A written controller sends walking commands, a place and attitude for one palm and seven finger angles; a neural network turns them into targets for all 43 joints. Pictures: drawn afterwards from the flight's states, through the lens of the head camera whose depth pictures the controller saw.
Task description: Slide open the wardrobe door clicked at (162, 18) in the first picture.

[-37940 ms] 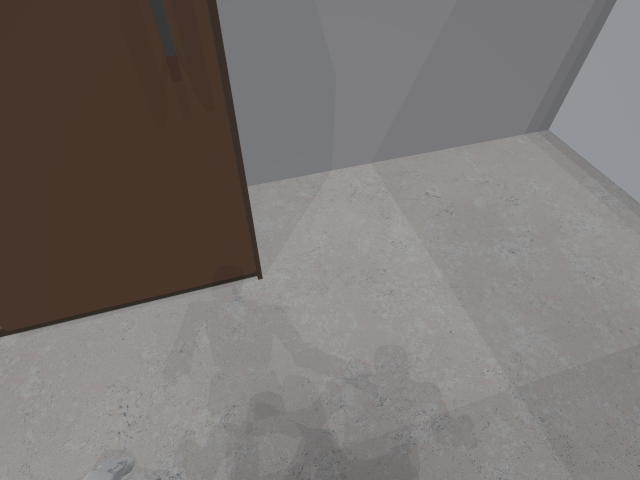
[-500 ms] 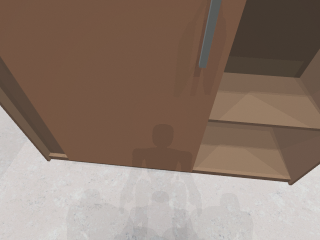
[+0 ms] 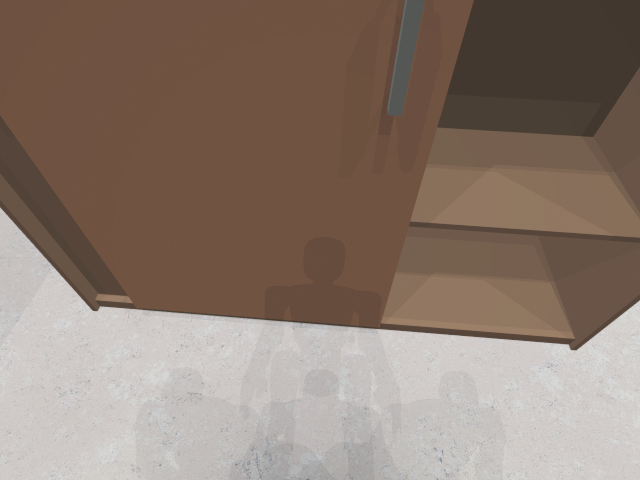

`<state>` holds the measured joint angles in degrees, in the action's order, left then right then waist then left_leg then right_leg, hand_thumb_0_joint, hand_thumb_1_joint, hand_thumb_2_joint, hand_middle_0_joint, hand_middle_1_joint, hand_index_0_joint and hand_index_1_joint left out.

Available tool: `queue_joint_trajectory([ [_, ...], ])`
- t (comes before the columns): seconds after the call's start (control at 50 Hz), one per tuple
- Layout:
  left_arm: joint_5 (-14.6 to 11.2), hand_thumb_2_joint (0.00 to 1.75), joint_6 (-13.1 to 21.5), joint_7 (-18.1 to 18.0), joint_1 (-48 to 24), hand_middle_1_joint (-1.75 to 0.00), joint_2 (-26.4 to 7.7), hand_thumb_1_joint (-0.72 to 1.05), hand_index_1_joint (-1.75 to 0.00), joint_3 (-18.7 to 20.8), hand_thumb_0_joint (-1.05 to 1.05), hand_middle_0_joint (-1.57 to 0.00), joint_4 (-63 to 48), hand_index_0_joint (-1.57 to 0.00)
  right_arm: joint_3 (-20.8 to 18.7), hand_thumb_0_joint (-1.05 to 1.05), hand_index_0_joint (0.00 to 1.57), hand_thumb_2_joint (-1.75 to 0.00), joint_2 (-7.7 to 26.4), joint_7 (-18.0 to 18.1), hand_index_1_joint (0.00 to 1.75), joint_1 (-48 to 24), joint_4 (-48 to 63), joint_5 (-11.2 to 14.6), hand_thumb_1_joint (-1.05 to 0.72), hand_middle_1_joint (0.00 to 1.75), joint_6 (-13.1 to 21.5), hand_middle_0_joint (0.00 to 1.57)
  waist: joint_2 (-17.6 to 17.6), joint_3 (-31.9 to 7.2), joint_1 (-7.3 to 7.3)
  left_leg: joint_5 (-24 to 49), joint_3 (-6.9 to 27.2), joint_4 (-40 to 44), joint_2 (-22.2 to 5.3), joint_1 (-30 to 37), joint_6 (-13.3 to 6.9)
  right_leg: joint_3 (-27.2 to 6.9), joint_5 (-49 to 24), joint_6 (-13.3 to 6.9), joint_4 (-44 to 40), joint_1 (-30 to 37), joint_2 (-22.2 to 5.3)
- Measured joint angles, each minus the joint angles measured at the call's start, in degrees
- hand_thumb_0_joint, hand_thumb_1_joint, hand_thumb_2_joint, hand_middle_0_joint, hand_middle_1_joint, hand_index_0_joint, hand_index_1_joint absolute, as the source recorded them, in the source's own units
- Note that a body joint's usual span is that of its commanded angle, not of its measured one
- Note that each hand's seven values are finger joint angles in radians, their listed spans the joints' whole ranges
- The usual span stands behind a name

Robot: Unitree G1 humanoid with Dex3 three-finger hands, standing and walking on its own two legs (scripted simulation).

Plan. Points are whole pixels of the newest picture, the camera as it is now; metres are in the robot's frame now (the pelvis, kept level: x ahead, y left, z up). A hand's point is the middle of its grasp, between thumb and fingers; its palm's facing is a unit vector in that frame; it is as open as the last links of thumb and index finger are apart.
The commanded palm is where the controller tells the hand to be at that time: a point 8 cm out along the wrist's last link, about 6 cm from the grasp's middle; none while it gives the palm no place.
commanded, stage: stand and wait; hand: right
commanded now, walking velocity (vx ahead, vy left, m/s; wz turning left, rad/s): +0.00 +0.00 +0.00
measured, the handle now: (407, 28) +0.65 -0.08 +0.24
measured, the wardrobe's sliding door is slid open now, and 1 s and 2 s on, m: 0.66 0.66 0.66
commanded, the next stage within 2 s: none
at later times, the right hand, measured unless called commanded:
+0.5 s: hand out of the picture +0.04 -0.19 -0.17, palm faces +0.01 +0.97 -0.23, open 7.4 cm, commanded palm none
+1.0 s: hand out of the picture +0.06 -0.20 -0.17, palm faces +0.00 +0.97 -0.25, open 7.4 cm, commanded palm none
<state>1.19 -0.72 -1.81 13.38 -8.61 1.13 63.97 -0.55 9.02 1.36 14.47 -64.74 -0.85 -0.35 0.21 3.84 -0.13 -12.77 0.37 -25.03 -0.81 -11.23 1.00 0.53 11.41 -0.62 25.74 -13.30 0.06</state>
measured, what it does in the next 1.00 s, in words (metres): stands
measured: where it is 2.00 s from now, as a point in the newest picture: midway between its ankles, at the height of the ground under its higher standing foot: outside the picture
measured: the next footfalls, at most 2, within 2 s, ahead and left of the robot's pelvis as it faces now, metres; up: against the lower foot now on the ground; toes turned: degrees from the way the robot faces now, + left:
none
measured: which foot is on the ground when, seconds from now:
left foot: down 0.00-1.00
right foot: down 0.00-1.00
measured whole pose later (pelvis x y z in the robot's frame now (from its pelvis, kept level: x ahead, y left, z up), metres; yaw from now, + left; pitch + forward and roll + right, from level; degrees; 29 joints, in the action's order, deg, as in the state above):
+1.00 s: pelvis +0.02 +0.01 +0.01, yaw +0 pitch -1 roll +0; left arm 1.0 -0.1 -1.4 8.4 -13.4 0.8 65.4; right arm -0.5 13.6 0.8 9.9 -65.0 -0.4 0.8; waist -0.1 3.4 -0.3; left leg -12.2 0.0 -20.0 -0.2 -6.5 0.3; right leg 0.2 10.9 0.3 20.9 -8.7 -0.5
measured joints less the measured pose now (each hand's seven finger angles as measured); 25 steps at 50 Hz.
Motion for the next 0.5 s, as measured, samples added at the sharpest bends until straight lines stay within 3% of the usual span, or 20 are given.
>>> queue_joint_trajectory([
  [0.5, -0.13, 0.90, 0.50, 0.25, -3.01, -0.30, -2.27, 0.91, -0.30, -0.13, 0.01, -0.20, 0.70, -0.20, -0.12, 0.00, 0.20, -0.90, 2.32, -0.17, 0.29, -3.36, 0.28, 0.23, -0.91, 0.29, 0.69, 0.20, 0.07, 0.04, -0.19, -0.04, -0.35, 1.96, 0.12, 1.99, -0.30, -0.34, -0.15, 0.41, -2.14, 1.98, -0.11],
])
